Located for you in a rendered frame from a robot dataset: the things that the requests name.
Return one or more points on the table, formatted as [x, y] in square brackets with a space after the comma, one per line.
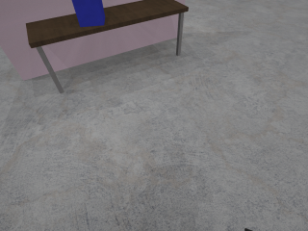
[61, 28]

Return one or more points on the carton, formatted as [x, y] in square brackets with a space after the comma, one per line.
[89, 12]

